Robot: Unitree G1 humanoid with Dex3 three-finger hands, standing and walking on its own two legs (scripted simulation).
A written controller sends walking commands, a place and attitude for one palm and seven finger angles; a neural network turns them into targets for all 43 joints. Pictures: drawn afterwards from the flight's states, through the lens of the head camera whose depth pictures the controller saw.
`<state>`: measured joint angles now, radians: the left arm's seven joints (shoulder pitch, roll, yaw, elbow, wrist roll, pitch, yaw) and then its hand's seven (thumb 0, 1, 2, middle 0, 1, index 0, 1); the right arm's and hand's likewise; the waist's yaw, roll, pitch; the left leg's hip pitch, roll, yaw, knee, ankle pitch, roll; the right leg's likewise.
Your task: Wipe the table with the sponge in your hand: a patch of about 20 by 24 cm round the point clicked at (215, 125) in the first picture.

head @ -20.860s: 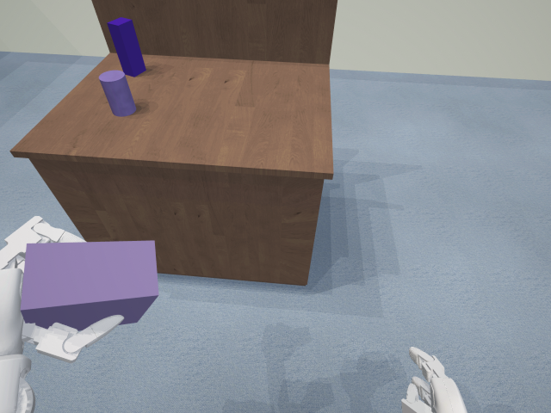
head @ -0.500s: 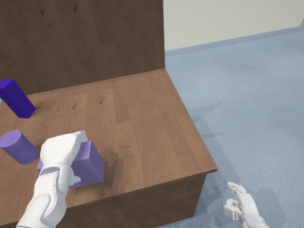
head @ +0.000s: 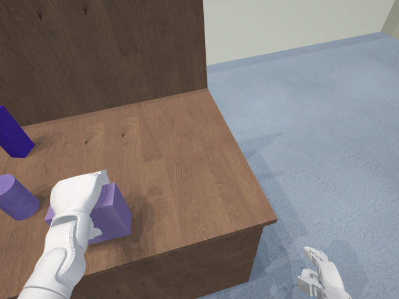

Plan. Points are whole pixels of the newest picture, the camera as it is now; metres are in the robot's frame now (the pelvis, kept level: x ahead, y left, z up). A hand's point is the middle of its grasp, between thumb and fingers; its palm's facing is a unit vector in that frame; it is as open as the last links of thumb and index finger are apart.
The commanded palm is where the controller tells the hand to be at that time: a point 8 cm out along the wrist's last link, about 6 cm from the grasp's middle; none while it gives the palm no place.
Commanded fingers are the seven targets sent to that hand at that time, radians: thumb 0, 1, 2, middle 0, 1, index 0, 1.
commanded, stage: move the sponge above the wiping area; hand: left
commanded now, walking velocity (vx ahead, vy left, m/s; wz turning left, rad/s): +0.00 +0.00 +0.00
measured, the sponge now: (96, 220) +0.25 +0.28 +0.00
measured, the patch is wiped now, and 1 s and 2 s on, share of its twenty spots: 0.00 0.00 0.05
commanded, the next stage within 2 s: lower the sponge onto the table in 0.38 s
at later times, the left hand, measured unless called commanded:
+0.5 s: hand (88, 203) +0.26 +0.28 +0.06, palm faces +0.00 -0.08 -1.00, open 10.2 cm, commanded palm +0.23 +0.28 +0.11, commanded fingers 0.00 0.10 1.30 -1.20 -1.60 -1.20 -1.60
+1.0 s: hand (86, 212) +0.25 +0.28 +0.04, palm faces -0.06 -0.10 -0.99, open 10.2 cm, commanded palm +0.23 +0.28 +0.10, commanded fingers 0.00 0.10 1.30 -1.20 -1.60 -1.20 -1.60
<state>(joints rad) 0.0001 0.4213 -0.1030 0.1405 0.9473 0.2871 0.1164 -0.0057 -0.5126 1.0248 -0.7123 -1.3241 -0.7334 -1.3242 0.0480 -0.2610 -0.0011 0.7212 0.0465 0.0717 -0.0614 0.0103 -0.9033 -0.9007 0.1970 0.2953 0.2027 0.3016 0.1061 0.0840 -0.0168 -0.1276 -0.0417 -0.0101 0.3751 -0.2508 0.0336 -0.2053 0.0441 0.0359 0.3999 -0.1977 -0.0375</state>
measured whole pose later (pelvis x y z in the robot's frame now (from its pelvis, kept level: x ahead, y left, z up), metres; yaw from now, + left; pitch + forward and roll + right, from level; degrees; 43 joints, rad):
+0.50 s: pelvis +0.01 +0.00 +0.00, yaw +0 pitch +0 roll +0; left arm 0.02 0.41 -0.12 0.07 0.95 0.33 0.11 -0.01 -0.51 1.03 -0.71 -1.32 -0.73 -1.32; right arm 0.02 -0.25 0.01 0.71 0.04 0.08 -0.04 0.01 -0.90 -0.90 0.20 0.30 0.20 0.30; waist 0.12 0.09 -0.02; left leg -0.11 -0.05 -0.02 0.36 -0.25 0.04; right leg -0.18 0.04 0.03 0.39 -0.20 -0.03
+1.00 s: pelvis +0.00 +0.00 +0.00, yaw +0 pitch +0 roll +0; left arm 0.03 0.41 -0.12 0.11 0.94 0.34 0.09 -0.01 -0.51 1.03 -0.71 -1.33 -0.73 -1.33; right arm 0.03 -0.26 0.01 0.71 0.04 0.08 -0.05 0.01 -0.90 -0.90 0.20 0.30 0.20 0.30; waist 0.11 0.09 -0.02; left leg -0.11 -0.05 -0.02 0.37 -0.25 0.04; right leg -0.19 0.04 0.03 0.39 -0.20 -0.03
